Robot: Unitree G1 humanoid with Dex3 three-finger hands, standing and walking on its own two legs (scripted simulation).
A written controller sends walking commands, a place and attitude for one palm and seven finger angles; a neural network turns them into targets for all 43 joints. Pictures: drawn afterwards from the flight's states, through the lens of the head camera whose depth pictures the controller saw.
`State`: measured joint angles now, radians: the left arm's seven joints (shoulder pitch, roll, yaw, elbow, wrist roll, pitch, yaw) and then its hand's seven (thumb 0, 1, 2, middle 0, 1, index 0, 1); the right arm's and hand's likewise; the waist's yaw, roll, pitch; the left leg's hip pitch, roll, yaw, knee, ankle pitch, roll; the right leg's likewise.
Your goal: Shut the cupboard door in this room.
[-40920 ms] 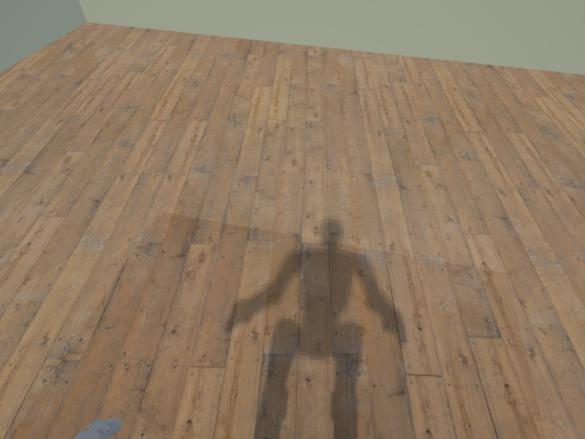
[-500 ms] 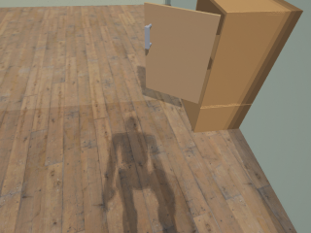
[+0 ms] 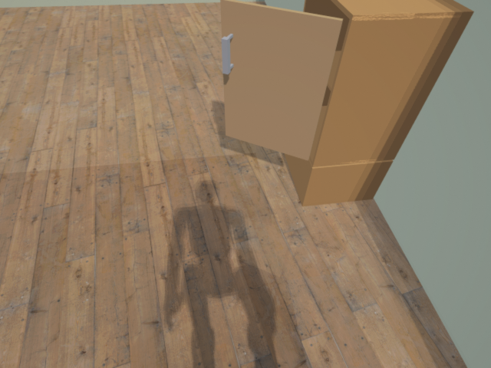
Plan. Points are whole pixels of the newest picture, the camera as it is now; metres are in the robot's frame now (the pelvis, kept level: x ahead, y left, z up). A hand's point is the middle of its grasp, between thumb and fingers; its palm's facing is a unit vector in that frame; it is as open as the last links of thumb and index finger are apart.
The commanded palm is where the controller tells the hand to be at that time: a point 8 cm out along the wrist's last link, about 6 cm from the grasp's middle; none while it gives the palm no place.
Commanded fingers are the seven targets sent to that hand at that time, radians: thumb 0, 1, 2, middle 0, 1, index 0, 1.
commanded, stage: walk to a spot facing it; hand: left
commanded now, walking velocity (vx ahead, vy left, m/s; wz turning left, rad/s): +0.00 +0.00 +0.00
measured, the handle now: (228, 53) +1.15 +0.12 -0.03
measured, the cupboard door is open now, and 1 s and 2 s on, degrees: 58 58 58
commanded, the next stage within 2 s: turn to face it in 1.56 s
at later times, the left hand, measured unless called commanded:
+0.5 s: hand out of the picture +0.00 +0.19 -0.19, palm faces +0.21 -0.96 -0.21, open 7.4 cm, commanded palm none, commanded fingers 0.00 0.90 0.90 -0.20 -0.30 -0.20 -0.30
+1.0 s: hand (120, 331) +0.21 +0.26 -0.15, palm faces +0.35 -0.91 -0.23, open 7.4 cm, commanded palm none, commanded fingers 0.00 0.90 0.90 -0.20 -0.30 -0.20 -0.30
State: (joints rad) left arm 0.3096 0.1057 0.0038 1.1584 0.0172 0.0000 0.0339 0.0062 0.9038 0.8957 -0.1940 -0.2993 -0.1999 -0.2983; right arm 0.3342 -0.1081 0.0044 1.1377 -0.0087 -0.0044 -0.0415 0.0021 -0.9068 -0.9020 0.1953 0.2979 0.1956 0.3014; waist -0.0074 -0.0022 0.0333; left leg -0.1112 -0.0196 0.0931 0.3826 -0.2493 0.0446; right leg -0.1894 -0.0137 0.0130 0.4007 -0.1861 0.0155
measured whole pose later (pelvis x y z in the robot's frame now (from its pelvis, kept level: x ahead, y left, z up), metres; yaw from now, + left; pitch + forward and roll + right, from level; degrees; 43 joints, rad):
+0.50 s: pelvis +0.00 +0.00 -0.02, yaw +10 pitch +0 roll -1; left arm 0.23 0.19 0.08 1.01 0.04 0.03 0.03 0.01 0.90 0.90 -0.20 -0.30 -0.20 -0.30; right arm 0.30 -0.16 -0.05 1.04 -0.02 0.06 -0.01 0.00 -0.91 -0.90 0.20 0.30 0.20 0.30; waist -0.02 -0.01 0.07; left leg -0.33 0.00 0.04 0.75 -0.47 0.02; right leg -0.27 -0.07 -0.15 0.57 -0.30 0.01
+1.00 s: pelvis +0.15 +0.02 -0.01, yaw +25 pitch +2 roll +1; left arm 0.07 0.22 0.06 0.88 0.02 0.00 -0.04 0.01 0.90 0.90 -0.19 -0.30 -0.20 -0.30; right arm 0.41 -0.18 -0.03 1.02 -0.03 -0.03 -0.02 0.00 -0.90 -0.90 0.20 0.30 0.20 0.30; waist -0.07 0.02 0.08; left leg -0.03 -0.03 -0.13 0.39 -0.39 0.01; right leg -0.49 -0.05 -0.02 0.63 -0.20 0.06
